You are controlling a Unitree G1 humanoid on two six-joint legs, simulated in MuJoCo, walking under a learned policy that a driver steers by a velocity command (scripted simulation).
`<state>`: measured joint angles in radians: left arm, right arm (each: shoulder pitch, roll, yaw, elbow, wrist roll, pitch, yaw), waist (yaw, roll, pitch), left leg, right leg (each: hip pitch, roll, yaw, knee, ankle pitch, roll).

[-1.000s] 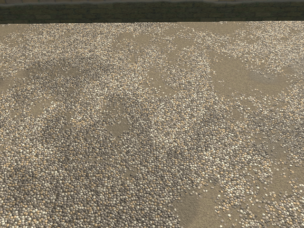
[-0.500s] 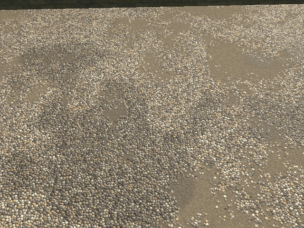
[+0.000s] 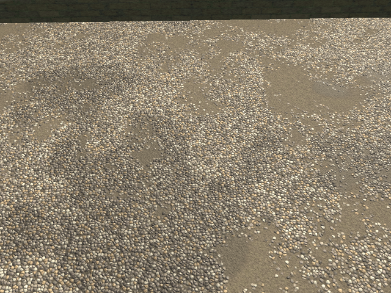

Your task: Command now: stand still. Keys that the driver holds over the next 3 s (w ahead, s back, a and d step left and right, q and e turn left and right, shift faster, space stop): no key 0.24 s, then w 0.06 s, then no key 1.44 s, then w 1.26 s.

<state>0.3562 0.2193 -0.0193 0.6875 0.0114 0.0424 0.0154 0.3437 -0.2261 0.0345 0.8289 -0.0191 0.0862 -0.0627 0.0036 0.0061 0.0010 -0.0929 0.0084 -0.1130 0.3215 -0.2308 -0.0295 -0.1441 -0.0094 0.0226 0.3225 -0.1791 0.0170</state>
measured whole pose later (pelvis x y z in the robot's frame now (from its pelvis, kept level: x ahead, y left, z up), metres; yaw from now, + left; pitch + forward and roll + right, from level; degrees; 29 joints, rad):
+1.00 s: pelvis +0.02 +0.01 +0.00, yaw +0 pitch +0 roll +0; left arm 0.40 0.19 -0.01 0.97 0.00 0.03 0.03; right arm 0.42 -0.17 0.03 1.07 -0.01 0.08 -0.08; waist 0.00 0.00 0.01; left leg -0.03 0.00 -0.11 0.24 -0.22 -0.02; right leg -0.09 -0.03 0.02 0.27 -0.18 0.03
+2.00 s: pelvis +0.01 +0.00 +0.00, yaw +0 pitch -1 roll +0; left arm 0.46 0.17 -0.02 1.05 0.00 0.03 0.06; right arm 0.49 -0.14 0.04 1.10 -0.02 0.06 -0.08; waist 0.01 0.00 0.00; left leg -0.06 0.00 -0.10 0.33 -0.26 -0.02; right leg -0.12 -0.02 0.03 0.36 -0.23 0.02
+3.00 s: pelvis +0.03 +0.00 -0.01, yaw +0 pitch -3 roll +0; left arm 0.24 0.23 -0.07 0.74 0.02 0.03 0.03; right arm 0.25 -0.22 0.08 0.79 -0.05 0.06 -0.05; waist 0.00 0.00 0.03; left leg -0.01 0.00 -0.10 0.37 -0.31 -0.02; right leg -0.08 -0.02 0.00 0.41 -0.28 0.02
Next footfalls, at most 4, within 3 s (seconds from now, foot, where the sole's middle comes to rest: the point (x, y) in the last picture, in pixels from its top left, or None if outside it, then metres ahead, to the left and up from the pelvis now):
none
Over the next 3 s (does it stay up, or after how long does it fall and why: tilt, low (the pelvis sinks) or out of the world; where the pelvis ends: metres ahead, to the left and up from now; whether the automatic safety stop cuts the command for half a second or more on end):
stays up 0.03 0.00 -0.01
